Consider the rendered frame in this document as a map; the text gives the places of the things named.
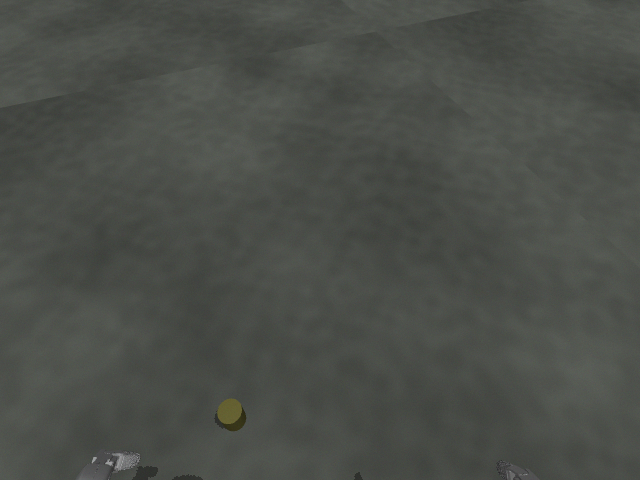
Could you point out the can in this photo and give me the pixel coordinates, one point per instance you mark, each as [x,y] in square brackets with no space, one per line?
[231,414]

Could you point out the right robot hand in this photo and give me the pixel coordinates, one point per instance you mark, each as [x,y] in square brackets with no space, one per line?
[509,471]

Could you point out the left robot hand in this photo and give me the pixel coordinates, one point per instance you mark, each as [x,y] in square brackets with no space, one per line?
[105,463]

